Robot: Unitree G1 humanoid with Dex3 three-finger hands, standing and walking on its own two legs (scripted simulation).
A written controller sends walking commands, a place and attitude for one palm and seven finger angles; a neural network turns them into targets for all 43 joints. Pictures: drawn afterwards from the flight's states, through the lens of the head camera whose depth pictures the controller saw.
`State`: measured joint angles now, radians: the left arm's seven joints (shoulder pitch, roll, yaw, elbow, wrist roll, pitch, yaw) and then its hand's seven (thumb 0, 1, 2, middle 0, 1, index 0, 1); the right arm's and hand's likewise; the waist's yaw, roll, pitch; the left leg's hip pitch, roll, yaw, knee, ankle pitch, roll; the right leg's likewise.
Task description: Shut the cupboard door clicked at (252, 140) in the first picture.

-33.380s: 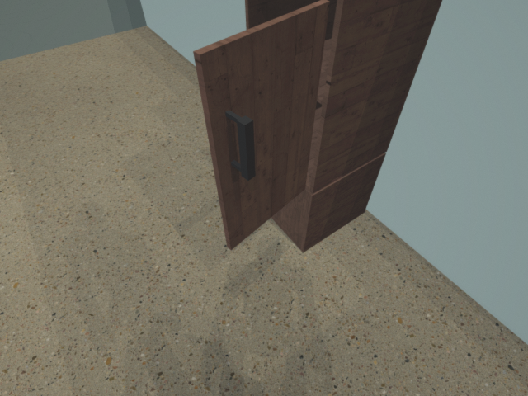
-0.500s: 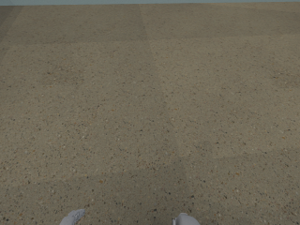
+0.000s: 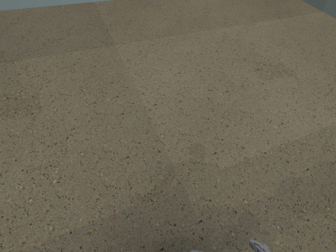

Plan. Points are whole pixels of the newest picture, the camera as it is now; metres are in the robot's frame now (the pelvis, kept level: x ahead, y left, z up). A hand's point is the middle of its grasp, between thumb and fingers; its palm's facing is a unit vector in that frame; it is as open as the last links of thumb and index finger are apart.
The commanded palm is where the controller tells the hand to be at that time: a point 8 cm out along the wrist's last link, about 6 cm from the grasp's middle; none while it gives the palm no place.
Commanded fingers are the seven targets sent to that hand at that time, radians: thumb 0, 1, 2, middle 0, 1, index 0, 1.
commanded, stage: turn to face it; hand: left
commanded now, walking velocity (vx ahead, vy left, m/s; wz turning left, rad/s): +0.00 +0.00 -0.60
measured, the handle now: out of the picture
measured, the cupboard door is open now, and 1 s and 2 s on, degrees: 66 66 66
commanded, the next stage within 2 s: none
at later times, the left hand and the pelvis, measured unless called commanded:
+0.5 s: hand (119, 235) +0.17 +0.14 -0.15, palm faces -0.32 -0.91 -0.28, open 7.4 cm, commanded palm none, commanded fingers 0.00 0.90 0.90 -0.20 -0.30 -0.20 -0.30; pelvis +0.01 -0.03 +0.00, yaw -19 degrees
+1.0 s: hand (143, 208) +0.25 +0.09 -0.15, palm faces -0.58 -0.78 -0.24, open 7.4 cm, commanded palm none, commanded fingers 0.00 0.90 0.90 -0.20 -0.30 -0.20 -0.30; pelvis +0.03 -0.02 +0.00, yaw -37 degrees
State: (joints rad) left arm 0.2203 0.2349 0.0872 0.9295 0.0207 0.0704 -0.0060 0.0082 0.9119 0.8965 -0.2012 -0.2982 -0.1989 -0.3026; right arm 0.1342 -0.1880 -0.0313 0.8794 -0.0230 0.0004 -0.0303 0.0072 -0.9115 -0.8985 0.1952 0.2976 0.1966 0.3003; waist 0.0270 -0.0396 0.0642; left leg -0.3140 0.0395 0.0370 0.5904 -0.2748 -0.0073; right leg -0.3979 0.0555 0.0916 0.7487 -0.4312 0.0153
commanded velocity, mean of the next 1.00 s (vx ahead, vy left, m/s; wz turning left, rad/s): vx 0.00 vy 0.00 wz -0.60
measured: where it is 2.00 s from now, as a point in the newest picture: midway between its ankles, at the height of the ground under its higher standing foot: outside the picture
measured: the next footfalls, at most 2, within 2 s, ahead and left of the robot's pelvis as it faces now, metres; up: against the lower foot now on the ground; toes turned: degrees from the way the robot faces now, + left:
right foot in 0.34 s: +0.01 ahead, -0.14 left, +0.00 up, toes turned -18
left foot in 0.70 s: +0.13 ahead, +0.08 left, +0.00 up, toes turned -22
